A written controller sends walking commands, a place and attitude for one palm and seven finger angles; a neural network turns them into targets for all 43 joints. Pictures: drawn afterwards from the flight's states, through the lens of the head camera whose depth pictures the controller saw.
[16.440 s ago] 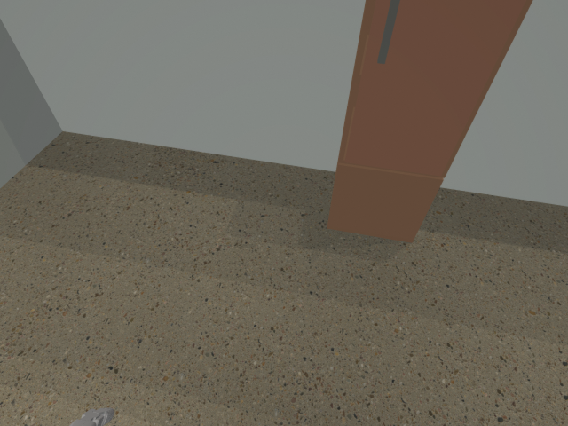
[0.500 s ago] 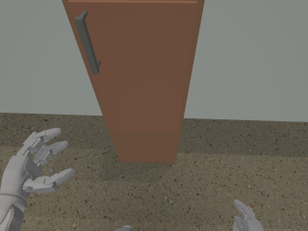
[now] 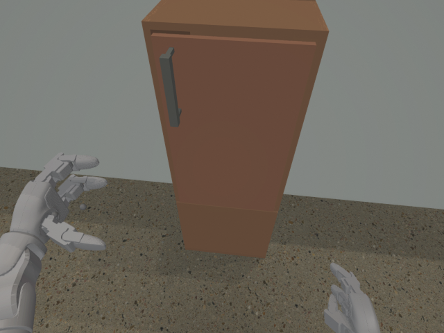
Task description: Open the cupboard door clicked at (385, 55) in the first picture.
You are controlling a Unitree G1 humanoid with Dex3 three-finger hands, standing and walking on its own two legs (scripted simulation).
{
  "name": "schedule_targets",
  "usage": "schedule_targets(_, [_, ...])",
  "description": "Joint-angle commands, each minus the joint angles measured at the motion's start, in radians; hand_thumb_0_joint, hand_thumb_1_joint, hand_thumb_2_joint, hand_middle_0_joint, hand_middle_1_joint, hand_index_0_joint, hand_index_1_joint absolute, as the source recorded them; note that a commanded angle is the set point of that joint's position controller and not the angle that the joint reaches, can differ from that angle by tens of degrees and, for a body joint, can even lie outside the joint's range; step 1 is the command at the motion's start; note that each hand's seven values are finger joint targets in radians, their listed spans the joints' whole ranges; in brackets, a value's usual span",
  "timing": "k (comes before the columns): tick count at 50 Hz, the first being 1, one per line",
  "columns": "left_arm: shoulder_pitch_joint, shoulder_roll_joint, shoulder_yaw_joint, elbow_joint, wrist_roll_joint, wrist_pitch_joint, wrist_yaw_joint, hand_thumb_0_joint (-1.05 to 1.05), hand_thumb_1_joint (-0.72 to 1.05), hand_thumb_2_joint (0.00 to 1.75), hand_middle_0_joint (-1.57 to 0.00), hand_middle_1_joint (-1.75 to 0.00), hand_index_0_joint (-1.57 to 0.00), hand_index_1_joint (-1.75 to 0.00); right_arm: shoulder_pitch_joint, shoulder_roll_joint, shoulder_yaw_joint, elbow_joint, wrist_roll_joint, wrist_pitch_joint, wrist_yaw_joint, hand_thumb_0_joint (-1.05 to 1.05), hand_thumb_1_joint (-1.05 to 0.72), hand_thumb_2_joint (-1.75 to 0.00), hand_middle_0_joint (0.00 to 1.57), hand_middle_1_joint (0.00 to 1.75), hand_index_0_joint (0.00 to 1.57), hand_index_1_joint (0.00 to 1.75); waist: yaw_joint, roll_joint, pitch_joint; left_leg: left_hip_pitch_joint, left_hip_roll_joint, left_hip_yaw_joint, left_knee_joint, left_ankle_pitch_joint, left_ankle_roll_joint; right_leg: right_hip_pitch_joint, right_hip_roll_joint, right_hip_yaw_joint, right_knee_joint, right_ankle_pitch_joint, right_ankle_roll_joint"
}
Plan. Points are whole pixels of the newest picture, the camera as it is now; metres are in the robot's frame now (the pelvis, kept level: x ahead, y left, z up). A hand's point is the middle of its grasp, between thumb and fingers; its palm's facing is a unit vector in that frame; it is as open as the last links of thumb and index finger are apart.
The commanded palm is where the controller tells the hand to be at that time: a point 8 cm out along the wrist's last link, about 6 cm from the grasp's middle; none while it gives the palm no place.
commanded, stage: raise the hand with hooked fingers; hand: left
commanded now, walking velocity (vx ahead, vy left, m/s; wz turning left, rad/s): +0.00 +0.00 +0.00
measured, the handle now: (172, 89) +0.58 +0.18 +0.15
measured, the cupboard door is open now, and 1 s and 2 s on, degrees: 0 0 0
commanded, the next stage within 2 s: move the hooked fingers beside the handle in 0.80 s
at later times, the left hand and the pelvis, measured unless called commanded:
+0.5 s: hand (82, 171) +0.30 +0.25 +0.17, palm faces +0.02 -1.00 -0.07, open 14.0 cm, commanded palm +0.26 +0.30 +0.18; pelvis +0.00 -0.02 +0.01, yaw +0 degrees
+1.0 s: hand (96, 171) +0.31 +0.24 +0.17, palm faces +0.05 -1.00 -0.04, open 14.0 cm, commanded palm +0.29 +0.28 +0.18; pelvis +0.00 -0.03 +0.01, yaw -1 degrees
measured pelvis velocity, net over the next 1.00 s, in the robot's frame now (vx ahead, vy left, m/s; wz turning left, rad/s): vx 0.00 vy -0.03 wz -0.01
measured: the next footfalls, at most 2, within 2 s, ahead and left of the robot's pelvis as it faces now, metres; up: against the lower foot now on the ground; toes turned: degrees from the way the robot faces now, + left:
none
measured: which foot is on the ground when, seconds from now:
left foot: down 0.00-1.00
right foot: down 0.00-1.00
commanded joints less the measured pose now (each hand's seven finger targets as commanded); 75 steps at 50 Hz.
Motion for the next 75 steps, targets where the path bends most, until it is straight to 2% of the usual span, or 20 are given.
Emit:
schedule_targets(1, [-0.319,0.249,0.105,-0.199,-0.018,-0.024,-0.008,0.00,-0.50,0.30,-0.30,-1.20,-0.30,-1.20,-0.074,-0.144,-0.056,-0.133,0.007,-0.043,-0.021,0.00,-0.90,-0.90,0.20,0.30,0.20,0.30,-0.017,0.062,-0.146,0.233,0.010,-0.111,-0.158,0.142,-0.015,-0.069,0.047,0.010,-0.111,0.167,-0.024])
schedule_targets(15, [-0.543,0.380,0.168,-0.072,-0.008,0.061,-0.055,0.00,-0.50,0.30,-0.30,-1.20,-0.30,-1.20,-0.095,-0.147,-0.040,-0.127,0.019,-0.019,-0.029,0.00,-0.90,-0.90,0.20,0.30,0.20,0.30,-0.009,0.061,-0.159,0.293,-0.005,-0.105,-0.211,0.172,-0.009,0.011,0.040,0.023,-0.196,0.205,-0.030])
schedule_targets(18, [-0.450,0.324,0.133,0.020,-0.016,0.082,-0.076,0.00,-0.50,0.30,-0.30,-1.20,-0.30,-1.20,-0.081,-0.149,-0.045,-0.129,0.023,-0.014,-0.018,0.00,-0.90,-0.90,0.20,0.30,0.20,0.30,-0.005,0.010,-0.123,0.268,-0.007,-0.092,-0.204,0.185,-0.005,0.009,0.040,0.027,-0.201,0.233,-0.028])
schedule_targets(20, [-0.451,0.339,0.148,0.009,-0.021,0.085,-0.080,0.00,-0.50,0.30,-0.30,-1.20,-0.30,-1.20,-0.087,-0.154,-0.051,-0.136,0.025,-0.011,-0.013,0.00,-0.90,-0.90,0.20,0.30,0.20,0.30,-0.002,0.011,-0.138,0.262,-0.012,-0.084,-0.199,0.183,-0.003,0.007,0.035,0.034,-0.195,0.240,-0.025])
schedule_targets(28, [-0.492,0.394,0.205,-0.096,-0.017,0.040,-0.032,0.00,-0.50,0.30,-0.30,-1.20,-0.30,-1.20,-0.087,-0.146,-0.056,-0.137,0.017,-0.010,-0.015,0.00,-0.90,-0.90,0.20,0.30,0.20,0.30,0.001,0.036,-0.163,0.276,-0.011,-0.056,-0.183,0.210,0.002,0.038,0.028,0.057,-0.199,0.271,-0.017])
schedule_targets(32, [-0.499,0.371,0.190,-0.083,-0.007,0.033,-0.031,0.00,-0.50,0.30,-0.30,-1.20,-0.30,-1.20,-0.088,-0.142,-0.059,-0.131,0.021,-0.015,-0.020,0.00,-0.90,-0.90,0.20,0.30,0.20,0.30,-0.009,0.075,-0.169,0.289,-0.015,-0.044,-0.177,0.216,0.004,0.027,0.025,0.061,-0.194,0.299,-0.011])
schedule_targets(36, [-0.486,0.355,0.178,-0.039,-0.016,0.051,-0.043,0.00,-0.50,0.30,-0.30,-1.20,-0.30,-1.20,-0.091,-0.147,-0.061,-0.126,0.024,-0.012,-0.023,0.00,-0.90,-0.90,0.20,0.30,0.20,0.30,-0.013,0.013,-0.151,0.258,-0.017,-0.042,-0.166,0.200,0.006,0.023,0.018,0.075,-0.195,0.307,0.000])
schedule_targets(40, [-0.493,0.361,0.179,-0.044,-0.018,0.057,-0.049,0.00,-0.50,0.30,-0.30,-1.20,-0.30,-1.20,-0.098,-0.145,-0.061,-0.131,0.026,-0.006,-0.021,0.00,-0.90,-0.90,0.20,0.30,0.20,0.30,-0.009,0.021,-0.164,0.253,-0.018,-0.037,-0.151,0.215,0.005,0.029,0.012,0.085,-0.186,0.338,0.006])
schedule_targets(43, [-0.469,0.356,0.181,-0.009,-0.027,0.061,-0.049,0.00,-0.50,0.30,-0.30,-1.20,-0.30,-1.20,-0.096,-0.147,-0.061,-0.131,0.027,0.001,-0.020,0.00,-0.90,-0.90,0.20,0.30,0.20,0.30,-0.010,-0.051,-0.142,0.221,-0.013,-0.040,-0.139,0.195,0.005,0.026,0.003,0.109,-0.189,0.329,0.022])
schedule_targets(47, [-0.534,0.383,0.189,-0.012,-0.012,0.052,-0.042,0.00,-0.50,0.30,-0.30,-1.20,-0.30,-1.20,-0.096,-0.147,-0.062,-0.126,0.028,0.004,-0.026,0.00,-0.90,-0.90,0.20,0.30,0.20,0.30,-0.018,0.019,-0.159,0.233,-0.018,-0.037,-0.137,0.201,0.005,0.016,0.007,0.100,-0.179,0.321,0.013])
schedule_targets(49, [-0.616,0.400,0.183,0.013,-0.010,0.043,-0.041,0.00,-0.50,0.30,-0.30,-1.20,-0.30,-1.20,-0.091,-0.150,-0.061,-0.114,0.028,0.010,-0.031,0.00,-0.90,-0.90,0.20,0.30,0.20,0.30,-0.034,0.000,-0.149,0.221,-0.015,-0.041,-0.131,0.190,0.005,0.005,0.005,0.113,-0.184,0.308,0.017])
schedule_targets(52, [-0.689,0.356,0.121,0.031,0.004,0.022,-0.041,0.00,-0.50,0.30,-0.30,-1.20,-0.30,-1.20,-0.081,-0.144,-0.060,-0.111,0.029,0.005,-0.039,0.00,-0.90,-0.90,0.20,0.30,0.20,0.30,-0.048,0.051,-0.169,0.263,-0.017,-0.045,-0.141,0.177,0.007,-0.022,0.015,0.088,-0.182,0.267,0.002])
schedule_targets(53, [-0.696,0.369,0.126,0.063,0.002,0.023,-0.040,0.00,-0.50,0.30,-0.30,-1.20,-0.30,-1.20,-0.076,-0.147,-0.058,-0.108,0.028,0.008,-0.040,0.00,-0.90,-0.90,0.20,0.30,0.20,0.30,-0.045,0.018,-0.160,0.250,-0.014,-0.047,-0.137,0.171,0.008,-0.022,0.016,0.096,-0.187,0.259,0.002])
schedule_targets(57, [-0.731,0.366,0.108,0.141,0.021,0.021,-0.039,0.00,-0.50,0.30,-0.30,-1.20,-0.30,-1.20,-0.061,-0.153,-0.060,-0.099,0.028,0.009,-0.042,0.00,-0.90,-0.90,0.20,0.30,0.20,0.30,-0.046,0.045,-0.184,0.256,-0.016,-0.052,-0.145,0.172,0.007,-0.030,0.016,0.079,-0.177,0.255,-0.007])
schedule_targets(59, [-0.785,0.361,0.087,0.183,0.024,0.025,-0.036,0.00,-0.50,0.30,-0.30,-1.20,-0.30,-1.20,-0.054,-0.157,-0.058,-0.093,0.030,0.017,-0.039,0.00,-0.90,-0.90,0.20,0.30,0.20,0.30,-0.055,0.017,-0.166,0.239,-0.013,-0.057,-0.149,0.161,0.007,-0.041,0.019,0.076,-0.179,0.241,-0.008])
schedule_targets(63, [-0.812,0.418,0.131,0.251,0.040,0.019,-0.017,0.00,-0.50,0.30,-0.30,-1.20,-0.30,-1.20,-0.022,-0.168,-0.063,-0.090,0.025,0.034,-0.032,0.00,-0.90,-0.90,0.20,0.30,0.20,0.30,-0.043,-0.015,-0.213,0.235,-0.009,-0.057,-0.144,0.192,0.006,-0.015,0.022,0.069,-0.165,0.266,-0.012])
schedule_targets(67, [-0.853,0.412,0.125,0.245,0.059,-0.013,-0.005,0.00,-0.50,0.30,-0.30,-1.20,-0.30,-1.20,-0.003,-0.165,-0.067,-0.095,0.020,0.041,-0.022,0.00,-0.90,-0.90,0.20,0.30,0.20,0.30,-0.043,0.055,-0.254,0.266,-0.008,-0.060,-0.144,0.246,0.005,-0.014,0.028,0.059,-0.148,0.314,-0.020])
schedule_targets(68, [-0.826,0.419,0.137,0.280,0.052,-0.010,-0.005,0.00,-0.50,0.30,-0.30,-1.20,-0.30,-1.20,0.006,-0.168,-0.067,-0.095,0.019,0.047,-0.021,0.00,-0.90,-0.90,0.20,0.30,0.20,0.30,-0.040,0.001,-0.245,0.248,-0.005,-0.057,-0.141,0.248,0.007,-0.003,0.030,0.060,-0.148,0.323,-0.019])
schedule_targets(72, [-0.913,0.385,0.087,0.285,0.070,-0.019,-0.003,0.00,-0.50,0.30,-0.30,-1.20,-0.30,-1.20,0.025,-0.172,-0.073,-0.090,0.019,0.057,-0.019,0.00,-0.90,-0.90,0.20,0.30,0.20,0.30,-0.059,0.061,-0.239,0.269,-0.001,-0.065,-0.148,0.255,0.004,-0.048,0.034,0.050,-0.143,0.306,-0.022])
schedule_targets(75, [-0.925,0.398,0.098,0.294,0.073,-0.019,0.004,0.00,-0.50,0.30,-0.30,-1.20,-0.30,-1.20,0.042,-0.178,-0.078,-0.087,0.017,0.066,-0.016,0.00,-0.90,-0.90,0.20,0.30,0.20,0.30,-0.058,0.052,-0.273,0.278,0.000,-0.063,-0.140,0.284,0.004,-0.037,0.036,0.052,-0.137,0.333,-0.023])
